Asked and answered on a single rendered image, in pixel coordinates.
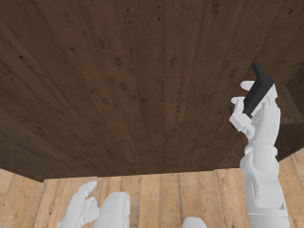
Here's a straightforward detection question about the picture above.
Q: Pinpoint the wardrobe door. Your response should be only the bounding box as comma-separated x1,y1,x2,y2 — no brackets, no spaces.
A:
0,0,304,178
0,107,89,175

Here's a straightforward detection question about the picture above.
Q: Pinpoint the robot thigh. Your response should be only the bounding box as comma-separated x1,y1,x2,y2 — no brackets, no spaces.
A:
181,217,207,228
91,191,130,228

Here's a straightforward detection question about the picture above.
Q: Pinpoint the left robot hand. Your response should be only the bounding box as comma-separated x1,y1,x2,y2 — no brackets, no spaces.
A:
64,180,100,226

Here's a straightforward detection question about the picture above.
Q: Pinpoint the left robot forearm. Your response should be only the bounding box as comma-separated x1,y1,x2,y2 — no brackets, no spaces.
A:
56,216,81,228

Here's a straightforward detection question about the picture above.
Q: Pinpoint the right robot hand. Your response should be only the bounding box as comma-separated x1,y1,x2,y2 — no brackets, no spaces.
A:
229,81,281,146

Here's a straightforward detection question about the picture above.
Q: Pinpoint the robot right thigh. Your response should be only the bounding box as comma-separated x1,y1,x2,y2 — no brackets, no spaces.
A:
181,217,207,228

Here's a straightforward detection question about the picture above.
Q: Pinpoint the right robot forearm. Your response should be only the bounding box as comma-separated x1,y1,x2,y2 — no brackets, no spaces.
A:
239,142,291,228

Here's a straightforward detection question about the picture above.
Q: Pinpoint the handle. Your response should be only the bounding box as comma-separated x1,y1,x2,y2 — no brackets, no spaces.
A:
229,61,274,129

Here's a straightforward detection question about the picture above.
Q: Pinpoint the robot left thigh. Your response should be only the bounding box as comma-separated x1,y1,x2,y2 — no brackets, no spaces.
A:
91,191,130,228

